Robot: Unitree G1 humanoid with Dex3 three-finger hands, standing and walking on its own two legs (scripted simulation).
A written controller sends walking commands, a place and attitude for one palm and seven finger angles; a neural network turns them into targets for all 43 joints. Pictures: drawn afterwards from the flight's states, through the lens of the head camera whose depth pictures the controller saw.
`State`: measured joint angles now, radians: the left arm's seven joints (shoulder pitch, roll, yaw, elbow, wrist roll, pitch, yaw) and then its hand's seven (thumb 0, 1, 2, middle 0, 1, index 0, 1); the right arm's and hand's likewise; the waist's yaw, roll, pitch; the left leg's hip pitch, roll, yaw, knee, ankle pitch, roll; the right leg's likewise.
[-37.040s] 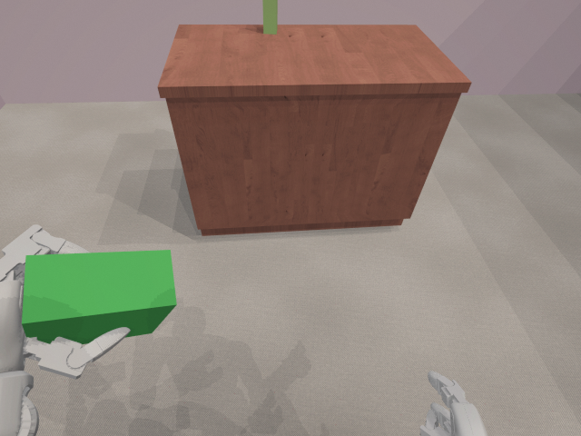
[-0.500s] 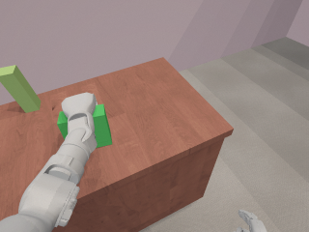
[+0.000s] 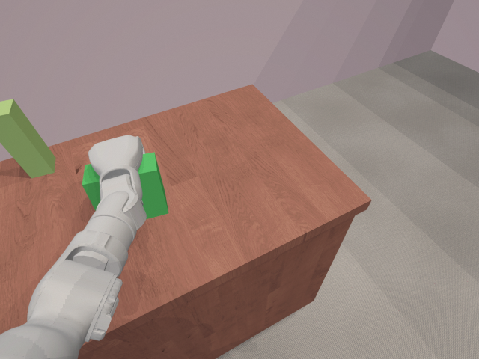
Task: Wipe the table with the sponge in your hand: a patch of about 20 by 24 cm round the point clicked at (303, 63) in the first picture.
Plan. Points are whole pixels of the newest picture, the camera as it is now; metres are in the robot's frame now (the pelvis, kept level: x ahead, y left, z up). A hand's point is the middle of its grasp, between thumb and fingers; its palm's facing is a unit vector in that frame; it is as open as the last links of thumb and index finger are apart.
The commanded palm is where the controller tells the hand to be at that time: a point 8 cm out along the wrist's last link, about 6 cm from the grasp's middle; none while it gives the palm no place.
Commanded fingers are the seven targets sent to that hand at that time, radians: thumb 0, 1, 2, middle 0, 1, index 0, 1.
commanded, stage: wipe back along the third lane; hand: left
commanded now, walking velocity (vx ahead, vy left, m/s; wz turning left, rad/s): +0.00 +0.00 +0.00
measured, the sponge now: (132, 197) +0.42 +0.23 +0.02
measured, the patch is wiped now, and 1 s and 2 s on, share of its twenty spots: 0.95 1.00 1.00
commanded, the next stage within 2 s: slide back across to the middle lane in 1.50 s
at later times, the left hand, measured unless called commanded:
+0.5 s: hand (127, 188) +0.40 +0.21 +0.07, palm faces +0.02 -0.06 -1.00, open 10.2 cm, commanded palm +0.34 +0.19 +0.11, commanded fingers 0.00 0.10 1.30 -1.20 -1.60 -1.20 -1.60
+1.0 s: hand (132, 219) +0.33 +0.19 +0.07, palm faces +0.06 -0.08 -0.99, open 10.2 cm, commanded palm +0.28 +0.17 +0.11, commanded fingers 0.00 0.10 1.30 -1.20 -1.60 -1.20 -1.60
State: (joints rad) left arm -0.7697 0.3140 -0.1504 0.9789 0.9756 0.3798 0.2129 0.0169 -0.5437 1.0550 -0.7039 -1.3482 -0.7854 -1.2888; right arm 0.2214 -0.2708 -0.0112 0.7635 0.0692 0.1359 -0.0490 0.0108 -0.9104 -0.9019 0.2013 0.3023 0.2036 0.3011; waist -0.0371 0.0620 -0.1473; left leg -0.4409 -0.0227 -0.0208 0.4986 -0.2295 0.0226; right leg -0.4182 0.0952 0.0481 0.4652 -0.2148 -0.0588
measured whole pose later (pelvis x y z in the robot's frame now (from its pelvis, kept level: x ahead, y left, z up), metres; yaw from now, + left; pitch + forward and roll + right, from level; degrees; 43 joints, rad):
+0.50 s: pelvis +0.02 +0.03 +0.00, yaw +2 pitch +6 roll -1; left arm -0.60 0.15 -0.40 0.66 0.97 0.63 0.20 -0.01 -0.50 1.05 -0.64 -1.40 -0.70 -1.38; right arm 0.01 -0.22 0.02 0.68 0.07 0.22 0.03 0.01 -0.91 -0.90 0.20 0.30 0.20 0.30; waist 0.06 0.05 -0.16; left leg -0.33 -0.08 -0.04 0.51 -0.27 0.06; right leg -0.30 0.05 0.03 0.47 -0.28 -0.03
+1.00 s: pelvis +0.01 +0.02 +0.00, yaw +1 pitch +1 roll +0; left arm -0.30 0.21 -0.47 0.26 0.98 0.72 0.15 0.00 -0.49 1.05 -0.64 -1.40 -0.70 -1.37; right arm -0.04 -0.25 0.04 0.66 0.09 0.24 0.07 0.01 -0.91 -0.90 0.20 0.30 0.20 0.30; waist 0.07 0.07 -0.12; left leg -0.24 -0.06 -0.02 0.49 -0.26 0.05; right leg -0.23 0.06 0.05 0.49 -0.27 -0.04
